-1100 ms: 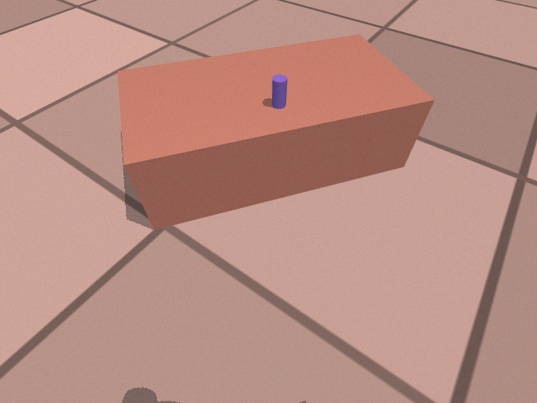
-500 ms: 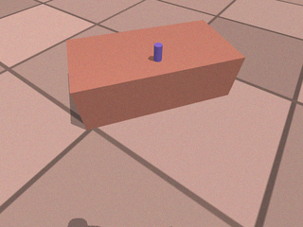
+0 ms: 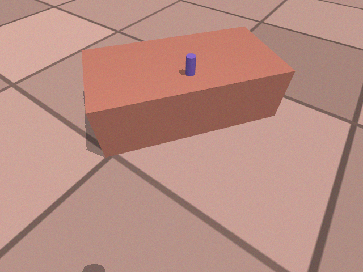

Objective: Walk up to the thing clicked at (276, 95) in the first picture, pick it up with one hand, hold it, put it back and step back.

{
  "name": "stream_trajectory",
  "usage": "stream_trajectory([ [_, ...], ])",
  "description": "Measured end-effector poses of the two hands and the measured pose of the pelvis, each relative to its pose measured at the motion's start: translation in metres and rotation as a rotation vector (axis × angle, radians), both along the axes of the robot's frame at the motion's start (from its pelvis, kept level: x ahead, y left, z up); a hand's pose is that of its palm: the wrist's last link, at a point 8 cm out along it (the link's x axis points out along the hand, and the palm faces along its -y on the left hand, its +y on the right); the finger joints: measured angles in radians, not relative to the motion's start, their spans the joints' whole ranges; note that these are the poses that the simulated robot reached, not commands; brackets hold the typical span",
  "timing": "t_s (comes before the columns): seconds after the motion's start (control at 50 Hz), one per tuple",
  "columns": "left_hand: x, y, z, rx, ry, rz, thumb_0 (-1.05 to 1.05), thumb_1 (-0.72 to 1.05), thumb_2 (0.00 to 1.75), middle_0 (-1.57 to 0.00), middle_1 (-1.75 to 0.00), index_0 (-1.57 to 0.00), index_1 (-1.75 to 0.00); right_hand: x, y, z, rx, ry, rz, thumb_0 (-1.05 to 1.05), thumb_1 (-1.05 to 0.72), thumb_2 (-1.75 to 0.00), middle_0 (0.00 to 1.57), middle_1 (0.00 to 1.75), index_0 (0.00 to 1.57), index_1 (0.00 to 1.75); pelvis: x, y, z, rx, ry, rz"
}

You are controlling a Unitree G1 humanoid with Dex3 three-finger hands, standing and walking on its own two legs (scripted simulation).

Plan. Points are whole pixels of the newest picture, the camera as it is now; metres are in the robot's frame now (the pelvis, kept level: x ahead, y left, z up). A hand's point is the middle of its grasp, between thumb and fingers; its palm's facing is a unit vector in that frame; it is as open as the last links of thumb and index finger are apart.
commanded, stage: stand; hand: right
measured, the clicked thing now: (190, 65) +1.28 -0.05 -0.30
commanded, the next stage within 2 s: walk up in 0.02 s
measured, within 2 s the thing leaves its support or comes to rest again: neither
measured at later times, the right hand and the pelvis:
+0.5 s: hand (310, 244) +0.21 -0.33 -0.15, palm faces -0.18 +0.92 -0.35, open 7.4 cm; pelvis +0.11 -0.06 +0.00, yaw +8 degrees
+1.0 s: hand (269, 163) +0.45 -0.28 -0.14, palm faces -0.22 +0.90 -0.39, open 7.4 cm; pelvis +0.32 -0.03 -0.02, yaw +12 degrees
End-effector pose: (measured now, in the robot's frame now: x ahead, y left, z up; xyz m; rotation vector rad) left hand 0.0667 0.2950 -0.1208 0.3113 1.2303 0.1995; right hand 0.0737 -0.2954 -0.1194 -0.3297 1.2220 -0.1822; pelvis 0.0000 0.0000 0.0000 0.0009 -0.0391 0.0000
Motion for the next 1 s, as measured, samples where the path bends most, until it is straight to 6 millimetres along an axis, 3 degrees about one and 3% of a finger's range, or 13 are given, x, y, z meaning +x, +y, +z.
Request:
stream_trajectory([
  [0.12, 0.004, 0.007, 0.002, -0.005, -0.048, 0.017, 0.0, 0.91, 0.9, -0.21, -0.3, -0.21, -0.3, -0.003, -0.01, 0.001, 0.01, -0.01, 0.011, 0.01, -0.9, -0.9, 0.2, 0.3, 0.21, 0.3, 0.007, -0.006, -0.004, 0.004, 0.011, 0.025],
  [0.24, 0.019, 0.005, 0.011, 0.041, -0.066, 0.026, 0.0, 0.91, 0.9, -0.21, -0.3, -0.21, -0.3, -0.005, -0.046, -0.001, -0.011, 0.027, 0.006, 0.01, -0.9, -0.9, 0.2, 0.3, 0.21, 0.3, 0.025, -0.031, -0.009, 0.026, 0.011, 0.046],
  [0.3, 0.025, -0.004, 0.014, 0.074, -0.098, 0.039, 0.0, 0.91, 0.9, -0.21, -0.3, -0.21, -0.3, 0.009, -0.07, -0.011, -0.024, 0.057, 0.019, 0.01, -0.9, -0.9, 0.2, 0.3, 0.21, 0.3, 0.041, -0.045, -0.017, 0.001, -0.004, 0.066],
  [0.36, 0.018, -0.014, 0.018, 0.087, -0.103, 0.087, 0.0, 0.91, 0.9, -0.21, -0.3, -0.21, -0.3, 0.038, -0.078, -0.011, -0.032, 0.064, 0.051, 0.01, -0.9, -0.9, 0.2, 0.3, 0.21, 0.3, 0.06, -0.054, -0.015, -0.001, -0.008, 0.093],
  [0.46, 0.009, -0.029, 0.025, 0.07, -0.053, 0.163, 0.0, 0.91, 0.9, -0.21, -0.3, -0.21, -0.3, 0.109, -0.078, 0.002, -0.009, -0.017, 0.14, 0.01, -0.91, -0.9, 0.2, 0.3, 0.21, 0.3, 0.093, -0.058, -0.005, 0.003, -0.015, 0.117],
  [0.6, 0.026, -0.034, 0.007, 0.03, 0.003, 0.222, 0.0, 0.9, 0.9, -0.21, -0.3, -0.21, -0.3, 0.207, -0.057, 0.007, -0.003, -0.051, 0.245, 0.01, -0.91, -0.9, 0.2, 0.3, 0.2, 0.3, 0.147, -0.054, -0.012, -0.023, -0.014, 0.174],
  [0.72, 0.066, -0.021, -0.029, -0.008, 0.041, 0.256, 0.0, 0.9, 0.9, -0.21, -0.3, -0.21, -0.3, 0.304, -0.017, 0.003, -0.026, -0.127, 0.321, 0.01, -0.9, -0.9, 0.2, 0.3, 0.21, 0.3, 0.207, -0.033, -0.032, 0.001, -0.006, 0.202],
  [0.78, 0.099, -0.018, -0.033, -0.026, 0.051, 0.25, 0.01, 0.91, 0.9, -0.21, -0.3, -0.21, -0.3, 0.337, -0.003, 0.008, -0.023, -0.207, 0.327, 0.01, -0.9, -0.9, 0.2, 0.3, 0.21, 0.3, 0.23, -0.023, -0.033, 0.003, -0.014, 0.208],
  [0.88, 0.171, -0.009, -0.016, -0.025, -0.035, 0.194, 0.01, 0.91, 0.9, -0.21, -0.3, -0.21, -0.3, 0.36, -0.001, 0.023, -0.012, -0.238, 0.28, 0.01, -0.9, -0.9, 0.2, 0.3, 0.21, 0.3, 0.27, -0.021, -0.019, 0.008, -0.025, 0.212],
  [1.0, 0.244, -0.001, 0.004, 0.016, -0.115, 0.153, 0.0, 0.91, 0.9, -0.21, -0.3, -0.21, -0.3, 0.378, -0.026, 0.02, -0.019, -0.18, 0.267, 0.01, -0.9, -0.9, 0.2, 0.3, 0.21, 0.3, 0.316, -0.032, -0.015, 0.031, -0.028, 0.212],
])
